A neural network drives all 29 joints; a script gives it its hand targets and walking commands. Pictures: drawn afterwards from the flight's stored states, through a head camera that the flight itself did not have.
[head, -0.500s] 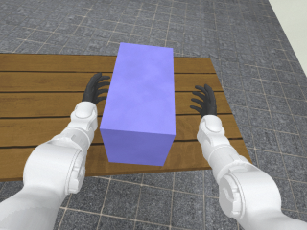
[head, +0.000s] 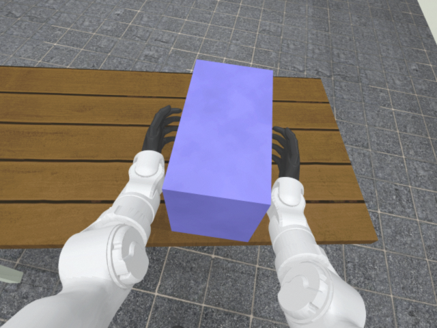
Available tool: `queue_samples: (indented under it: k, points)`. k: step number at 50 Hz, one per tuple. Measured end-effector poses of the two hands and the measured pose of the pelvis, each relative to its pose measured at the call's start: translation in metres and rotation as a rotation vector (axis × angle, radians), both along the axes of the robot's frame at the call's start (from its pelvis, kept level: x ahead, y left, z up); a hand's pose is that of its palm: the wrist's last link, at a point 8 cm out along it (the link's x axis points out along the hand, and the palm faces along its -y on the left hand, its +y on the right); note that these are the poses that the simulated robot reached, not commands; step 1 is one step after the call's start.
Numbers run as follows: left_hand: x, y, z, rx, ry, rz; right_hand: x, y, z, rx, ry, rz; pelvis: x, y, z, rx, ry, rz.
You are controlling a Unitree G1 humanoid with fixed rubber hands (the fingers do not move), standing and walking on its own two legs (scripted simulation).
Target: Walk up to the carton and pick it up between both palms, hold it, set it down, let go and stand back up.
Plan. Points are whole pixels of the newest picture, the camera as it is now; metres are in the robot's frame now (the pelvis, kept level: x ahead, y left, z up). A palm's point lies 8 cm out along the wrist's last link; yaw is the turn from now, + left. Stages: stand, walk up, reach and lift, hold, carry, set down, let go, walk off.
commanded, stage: reach and lift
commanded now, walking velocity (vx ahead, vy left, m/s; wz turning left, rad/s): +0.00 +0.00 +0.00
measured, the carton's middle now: (222, 150) +0.48 -0.01 +0.00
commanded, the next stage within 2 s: none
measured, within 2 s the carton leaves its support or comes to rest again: neither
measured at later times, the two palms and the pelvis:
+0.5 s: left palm (157, 154) +0.44 +0.11 +0.04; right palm (294, 174) +0.40 -0.14 +0.04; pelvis +0.02 -0.01 +0.02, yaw +0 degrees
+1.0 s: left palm (157, 154) +0.44 +0.11 +0.04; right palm (294, 174) +0.40 -0.14 +0.04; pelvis +0.02 -0.01 +0.02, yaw +0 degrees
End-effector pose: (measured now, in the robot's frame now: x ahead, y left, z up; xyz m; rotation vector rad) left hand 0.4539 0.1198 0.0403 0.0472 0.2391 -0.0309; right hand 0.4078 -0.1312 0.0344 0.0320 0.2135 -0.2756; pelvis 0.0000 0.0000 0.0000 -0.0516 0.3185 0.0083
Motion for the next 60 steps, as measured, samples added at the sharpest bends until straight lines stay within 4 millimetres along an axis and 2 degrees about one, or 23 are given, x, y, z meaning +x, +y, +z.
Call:
queue_samples:
  k: [11,26,60]
  points:
    - [-0.014,-0.005,0.002,0.016,0.020,0.015,-0.009,-0.006,0.005,-0.053,0.036,0.041,0.016,-0.004,0.015,0.015,-0.095,-0.006]
    - [-0.019,-0.008,0.002,0.036,0.023,0.021,-0.009,-0.010,0.006,-0.081,0.042,0.057,0.018,-0.014,0.020,0.027,-0.104,-0.001]
    - [-0.018,-0.008,0.002,0.030,0.029,0.021,-0.010,-0.010,0.007,-0.100,0.044,0.060,0.019,-0.010,0.022,0.027,-0.091,-0.006]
